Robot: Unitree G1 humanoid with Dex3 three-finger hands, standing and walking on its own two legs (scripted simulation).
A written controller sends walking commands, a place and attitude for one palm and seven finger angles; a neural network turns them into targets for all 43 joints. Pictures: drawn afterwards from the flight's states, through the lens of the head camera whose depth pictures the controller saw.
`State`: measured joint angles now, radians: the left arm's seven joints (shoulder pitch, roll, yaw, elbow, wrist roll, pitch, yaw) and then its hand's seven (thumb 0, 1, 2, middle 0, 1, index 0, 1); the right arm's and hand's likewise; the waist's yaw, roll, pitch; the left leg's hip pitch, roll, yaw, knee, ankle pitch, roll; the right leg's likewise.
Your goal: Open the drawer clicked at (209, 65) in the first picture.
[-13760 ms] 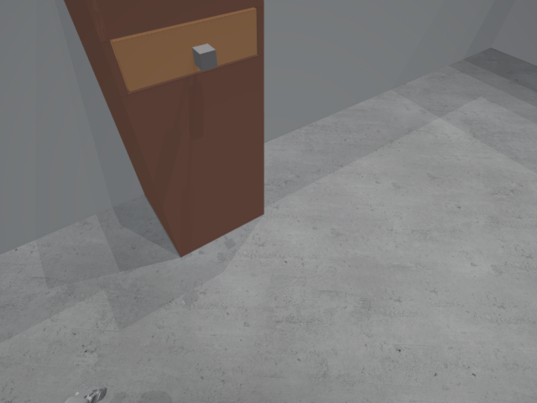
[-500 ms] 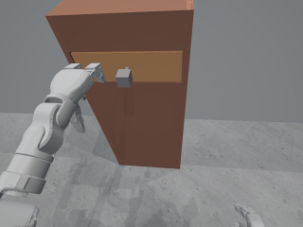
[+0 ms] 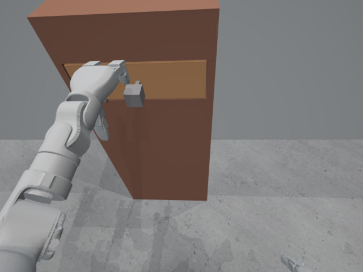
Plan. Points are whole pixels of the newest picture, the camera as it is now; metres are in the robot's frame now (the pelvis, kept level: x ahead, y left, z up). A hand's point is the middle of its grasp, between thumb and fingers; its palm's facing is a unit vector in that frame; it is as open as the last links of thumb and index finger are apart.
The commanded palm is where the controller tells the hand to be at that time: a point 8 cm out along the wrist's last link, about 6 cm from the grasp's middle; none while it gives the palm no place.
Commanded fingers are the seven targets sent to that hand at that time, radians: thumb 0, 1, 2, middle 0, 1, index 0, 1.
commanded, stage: move the hooked fingers above the handle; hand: left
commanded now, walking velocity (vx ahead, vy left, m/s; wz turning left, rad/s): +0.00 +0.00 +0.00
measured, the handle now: (135, 91) +0.55 +0.16 +0.08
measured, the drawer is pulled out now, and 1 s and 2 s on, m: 0.00 0.00 0.00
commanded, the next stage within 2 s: lower the fingers behind the handle in 1.36 s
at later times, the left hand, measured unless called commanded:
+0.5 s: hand (126, 83) +0.50 +0.16 +0.15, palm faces -0.02 -0.02 -1.00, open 13.8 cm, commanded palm +0.48 +0.17 +0.21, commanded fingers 0.00 -0.50 0.30 -0.30 -1.20 -0.30 -1.20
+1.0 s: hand (125, 83) +0.50 +0.16 +0.15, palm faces -0.02 -0.02 -1.00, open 13.8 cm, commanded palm +0.49 +0.17 +0.21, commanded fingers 0.00 -0.50 0.30 -0.30 -1.20 -0.30 -1.20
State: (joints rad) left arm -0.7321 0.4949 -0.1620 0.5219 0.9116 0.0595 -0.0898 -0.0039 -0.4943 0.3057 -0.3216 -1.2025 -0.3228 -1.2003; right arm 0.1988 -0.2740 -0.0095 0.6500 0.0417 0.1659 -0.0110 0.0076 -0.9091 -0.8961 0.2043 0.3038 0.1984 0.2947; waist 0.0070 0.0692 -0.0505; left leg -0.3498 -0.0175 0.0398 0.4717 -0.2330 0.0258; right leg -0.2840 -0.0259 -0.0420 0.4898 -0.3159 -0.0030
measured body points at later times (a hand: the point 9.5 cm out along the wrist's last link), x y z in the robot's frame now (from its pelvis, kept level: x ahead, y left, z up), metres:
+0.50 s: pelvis +0.00 -0.01 +0.00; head +0.05 -0.04 +0.44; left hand +0.50 +0.16 +0.21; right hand +0.04 -0.28 -0.15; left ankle +0.00 +0.10 -0.74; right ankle -0.05 -0.11 -0.74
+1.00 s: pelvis +0.00 -0.01 -0.01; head +0.05 -0.03 +0.44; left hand +0.50 +0.16 +0.21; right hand +0.07 -0.28 -0.14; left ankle +0.00 +0.10 -0.74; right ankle -0.05 -0.11 -0.74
